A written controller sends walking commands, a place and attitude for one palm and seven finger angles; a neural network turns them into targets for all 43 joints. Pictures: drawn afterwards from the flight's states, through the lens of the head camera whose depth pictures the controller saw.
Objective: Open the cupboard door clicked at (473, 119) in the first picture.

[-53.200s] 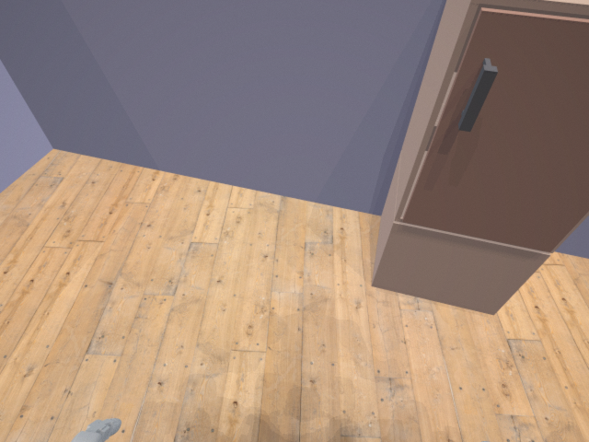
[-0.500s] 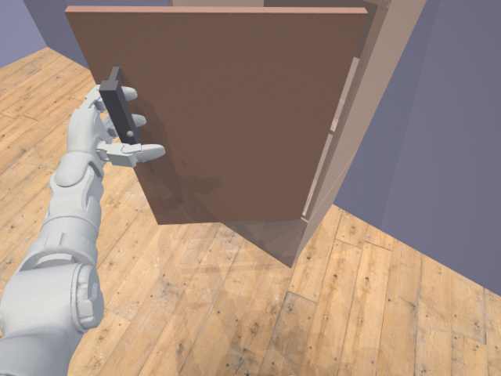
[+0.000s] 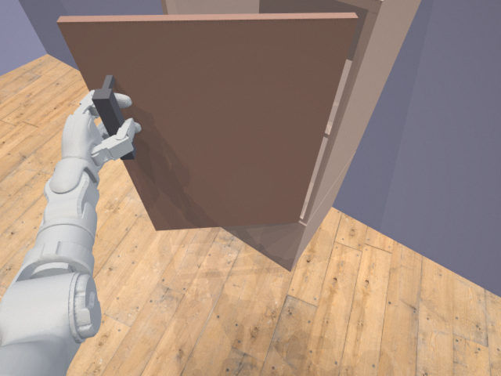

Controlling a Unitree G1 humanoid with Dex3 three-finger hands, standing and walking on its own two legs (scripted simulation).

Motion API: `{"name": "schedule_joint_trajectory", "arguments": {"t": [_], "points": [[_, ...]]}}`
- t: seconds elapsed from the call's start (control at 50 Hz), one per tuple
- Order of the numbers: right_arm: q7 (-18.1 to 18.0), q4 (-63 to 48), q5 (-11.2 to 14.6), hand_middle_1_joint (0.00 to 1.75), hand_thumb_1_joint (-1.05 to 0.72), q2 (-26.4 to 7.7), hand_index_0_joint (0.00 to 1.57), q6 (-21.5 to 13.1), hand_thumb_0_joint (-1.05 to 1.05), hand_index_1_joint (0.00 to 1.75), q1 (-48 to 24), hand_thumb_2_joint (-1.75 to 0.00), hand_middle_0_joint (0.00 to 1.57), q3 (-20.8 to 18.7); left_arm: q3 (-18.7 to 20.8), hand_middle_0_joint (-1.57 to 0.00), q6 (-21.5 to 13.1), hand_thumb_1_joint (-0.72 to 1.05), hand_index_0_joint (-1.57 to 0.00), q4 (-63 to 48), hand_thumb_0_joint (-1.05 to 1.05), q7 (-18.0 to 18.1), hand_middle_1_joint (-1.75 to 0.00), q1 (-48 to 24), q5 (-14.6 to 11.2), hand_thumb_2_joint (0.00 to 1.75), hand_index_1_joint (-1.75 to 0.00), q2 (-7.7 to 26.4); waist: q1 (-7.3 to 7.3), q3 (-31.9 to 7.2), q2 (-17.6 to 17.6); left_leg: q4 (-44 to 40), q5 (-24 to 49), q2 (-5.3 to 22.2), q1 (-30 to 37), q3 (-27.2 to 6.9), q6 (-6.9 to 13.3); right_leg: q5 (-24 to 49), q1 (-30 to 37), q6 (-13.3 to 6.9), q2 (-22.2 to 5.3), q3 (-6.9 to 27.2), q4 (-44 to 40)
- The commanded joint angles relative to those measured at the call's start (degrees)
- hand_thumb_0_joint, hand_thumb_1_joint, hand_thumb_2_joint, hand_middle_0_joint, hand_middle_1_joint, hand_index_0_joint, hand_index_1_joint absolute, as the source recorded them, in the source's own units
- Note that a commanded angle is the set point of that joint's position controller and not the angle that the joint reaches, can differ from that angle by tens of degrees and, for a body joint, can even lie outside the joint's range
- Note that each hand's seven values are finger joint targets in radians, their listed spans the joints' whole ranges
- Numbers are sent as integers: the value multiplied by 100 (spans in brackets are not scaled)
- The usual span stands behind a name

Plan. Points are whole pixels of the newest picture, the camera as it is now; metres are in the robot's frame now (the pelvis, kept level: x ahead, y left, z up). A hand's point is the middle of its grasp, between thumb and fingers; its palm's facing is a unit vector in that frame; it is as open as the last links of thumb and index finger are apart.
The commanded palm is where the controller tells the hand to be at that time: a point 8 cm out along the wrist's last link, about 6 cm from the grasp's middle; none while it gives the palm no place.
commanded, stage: pull the door open along its arc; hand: left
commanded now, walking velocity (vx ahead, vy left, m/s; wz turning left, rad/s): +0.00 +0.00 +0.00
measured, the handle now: (119, 118) +0.51 +0.22 +0.12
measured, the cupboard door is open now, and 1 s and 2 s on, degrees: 39 77 73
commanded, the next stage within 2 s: open thumb and fingers to let go in 0.96 s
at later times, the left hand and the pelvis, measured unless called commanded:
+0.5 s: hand (128, 181) +0.37 +0.17 +0.12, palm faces +0.00 -1.00 +0.03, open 6.4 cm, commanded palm +0.31 +0.22 +0.12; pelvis +0.01 +0.00 +0.01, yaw -2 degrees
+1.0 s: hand (195, 263) +0.24 +0.07 +0.13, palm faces +0.37 -0.93 +0.03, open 6.6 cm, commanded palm +0.18 +0.11 +0.12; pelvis +0.01 -0.04 +0.01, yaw +2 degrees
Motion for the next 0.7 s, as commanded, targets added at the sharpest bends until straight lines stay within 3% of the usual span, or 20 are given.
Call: {"name": "schedule_joint_trajectory", "arguments": {"t": [0.0,0.12,0.2,0.24,0.3,0.36,0.42,0.44,0.46,0.48,0.52,0.56,0.58,0.6,0.64,0.68], "points": [[-115,-457,12,30,-90,-879,20,-188,0,30,376,-90,20,-292,128,-40,-405,90,-40,-1144,0,-85,-135,-2813,-49,90,-135,1401,-113,-1843,107,-385,1859,31,971,-383,-14,1934,768,77,-75,275,-338],[-79,-661,30,30,-90,-853,20,-191,0,30,252,-90,20,-297,138,-40,-363,90,-40,-1482,0,-158,-135,-1974,-135,90,-135,1269,139,-2228,221,-385,2216,16,1099,-355,-38,2222,1073,52,-89,260,-266],[-45,-845,61,30,-90,-839,20,-178,0,30,112,-90,20,-312,154,-40,-240,90,-40,-2001,0,-195,-135,-1159,-264,90,-135,1148,279,-2179,-66,-437,2464,41,1105,-318,-16,2463,1299,61,-76,237,-278],[-30,-969,85,30,-90,-814,20,-187,0,30,-13,-90,20,-314,170,-40,-138,90,-40,-2350,0,-226,-135,-680,-343,90,-135,1085,377,-2108,-51,-482,2398,25,1041,-251,-8,2551,1469,63,-90,259,-306],[-17,-1132,115,30,-90,-773,20,-204,0,30,-205,-90,20,-321,270,-40,5,90,-40,-3072,0,-223,-135,201,-446,90,-135,1060,528,-2046,-64,-549,2668,35,1084,-202,13,2843,1735,64,-113,270,-313],[15,-1298,144,30,-90,-691,20,-270,0,30,-452,-90,20,-306,181,-40,242,90,-40,-3932,0,-205,-135,1153,-585,90,-135,733,644,-1902,-166,-660,2762,42,1154,-171,-5,2999,1897,83,-135,237,-371],[48,-1478,155,30,-90,-602,20,-368,0,30,-763,-90,20,-282,170,-40,463,90,-40,-4938,0,-108,-135,2303,-697,90,-135,470,793,-1781,-52,-746,2927,39,1299,-126,-32,3151,2032,95,-168,223,-409],[79,-1517,166,30,-90,-417,20,-420,0,30,-1015,-90,20,-273,509,-40,608,90,-40,-5471,0,478,-135,2368,-875,90,-135,217,1114,-1674,-95,-802,2788,13,1190,-129,-91,2857,1978,81,-146,127,-481],[120,-1518,146,30,-90,-393,20,-461,0,30,-1129,-90,20,-261,108,-40,761,90,-40,-5868,0,835,-135,2739,-789,90,-135,-273,1015,-1526,59,-876,2741,36,1297,-122,-133,2671,1895,82,-140,89,-515],[143,-1511,125,30,-90,-396,20,-496,0,30,-1165,-90,20,-265,-186,-40,857,90,-40,-6141,0,1046,-135,3019,-704,90,-135,-526,903,-1274,-188,-905,2700,81,1326,-197,-144,2525,1809,95,-141,18,-553],[206,-1480,71,30,-90,-346,20,-465,0,30,-1300,-90,20,-259,-129,-40,1122,90,-40,-6746,0,1658,-135,3692,-533,90,-135,-660,993,-1157,-157,-952,2590,79,1315,-188,-168,2399,1811,97,-141,-2,-563],[229,-1500,-10,30,-90,-283,20,-403,0,30,-1415,-90,20,-257,-410,-40,1328,90,-40,-7394,0,2151,-135,4214,-331,90,-135,-1004,951,-1184,-303,-953,2537,64,1373,-170,-179,2463,1957,106,-163,5,-564],[221,-1482,-58,30,-90,-283,20,-346,0,30,-1465,-90,20,-261,-463,-40,1414,90,-40,-7680,0,2390,-135,4381,-174,90,-135,-997,922,-1184,-358,-929,2513,61,1400,-178,-179,2441,2034,105,-179,17,-574],[245,-1524,-77,30,-90,-217,20,-290,0,30,-1546,-90,20,-228,-751,-40,1549,90,-40,-7990,0,2585,-135,4649,-61,90,-135,-1281,916,-1134,-353,-961,2502,72,1441,-187,-184,2453,2048,101,-193,16,-576],[243,-1550,-148,30,-90,-152,20,-162,0,30,-1691,-90,20,-188,-1018,-40,1763,90,-40,-8428,0,2953,-135,4967,168,90,-135,-1495,913,-1031,-248,-967,2320,41,1433,-178,-191,2334,2078,86,-215,43,-601],[217,-1508,-236,30,-90,-136,20,-3,0,30,-1800,-90,20,-156,-1061,-40,1946,90,-40,-8501,0,3310,-135,5282,379,90,-135,-1482,899,-799,-341,-951,2096,29,1387,-203,-176,2199,2095,76,-230,91,-700]]}}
